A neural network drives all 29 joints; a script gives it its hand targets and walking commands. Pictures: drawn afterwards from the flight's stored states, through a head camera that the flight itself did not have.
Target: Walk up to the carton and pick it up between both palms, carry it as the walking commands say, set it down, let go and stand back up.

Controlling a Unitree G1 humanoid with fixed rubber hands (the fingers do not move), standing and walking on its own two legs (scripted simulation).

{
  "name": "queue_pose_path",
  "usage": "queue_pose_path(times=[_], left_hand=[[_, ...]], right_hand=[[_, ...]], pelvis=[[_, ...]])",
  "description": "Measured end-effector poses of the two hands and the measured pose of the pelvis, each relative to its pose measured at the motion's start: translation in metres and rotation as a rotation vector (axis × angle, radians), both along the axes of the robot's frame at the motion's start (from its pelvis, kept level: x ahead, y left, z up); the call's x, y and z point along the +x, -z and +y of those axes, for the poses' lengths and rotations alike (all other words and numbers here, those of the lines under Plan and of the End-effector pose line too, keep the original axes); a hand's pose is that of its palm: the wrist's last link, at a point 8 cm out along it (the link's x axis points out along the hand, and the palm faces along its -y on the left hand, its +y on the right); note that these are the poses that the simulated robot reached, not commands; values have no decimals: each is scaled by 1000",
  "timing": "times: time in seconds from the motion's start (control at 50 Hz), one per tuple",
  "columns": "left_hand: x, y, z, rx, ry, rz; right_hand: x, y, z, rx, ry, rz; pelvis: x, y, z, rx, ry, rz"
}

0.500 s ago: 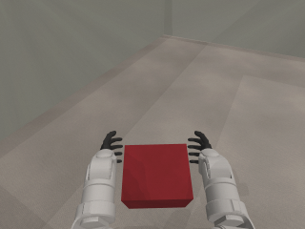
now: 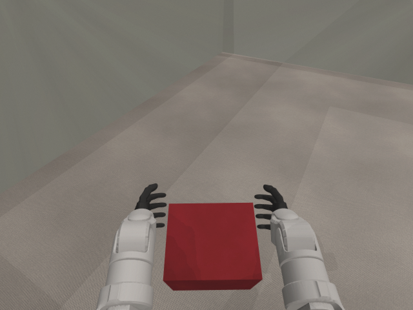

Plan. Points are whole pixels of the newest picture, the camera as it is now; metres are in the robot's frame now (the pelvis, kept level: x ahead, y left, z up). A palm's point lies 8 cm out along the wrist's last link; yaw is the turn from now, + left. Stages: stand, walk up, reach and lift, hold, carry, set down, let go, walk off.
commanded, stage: hold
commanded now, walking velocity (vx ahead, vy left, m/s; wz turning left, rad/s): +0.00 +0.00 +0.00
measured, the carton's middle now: (211, 248) +0.29 +0.00 -0.06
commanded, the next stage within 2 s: carry in 1.36 s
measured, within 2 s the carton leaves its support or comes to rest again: neither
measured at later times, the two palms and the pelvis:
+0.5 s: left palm (142, 219) +0.29 +0.14 +0.06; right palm (279, 219) +0.29 -0.14 +0.05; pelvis +0.00 +0.00 +0.00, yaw +0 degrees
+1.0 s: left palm (142, 219) +0.29 +0.14 +0.06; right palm (279, 220) +0.29 -0.14 +0.05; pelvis +0.00 +0.00 +0.00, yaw +0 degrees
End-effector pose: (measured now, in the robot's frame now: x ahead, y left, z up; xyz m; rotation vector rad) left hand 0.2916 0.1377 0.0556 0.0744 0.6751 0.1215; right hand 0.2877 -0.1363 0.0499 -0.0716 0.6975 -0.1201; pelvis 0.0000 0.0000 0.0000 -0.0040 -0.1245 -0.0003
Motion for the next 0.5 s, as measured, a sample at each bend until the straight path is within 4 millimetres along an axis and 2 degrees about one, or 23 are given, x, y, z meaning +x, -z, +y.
queue_pose_path(times=[0.5], left_hand=[[-3,-1,1,-4,-7,-5]], right_hand=[[-3,1,1,0,0,2]], pelvis=[[-5,1,0,1,-2,-1]])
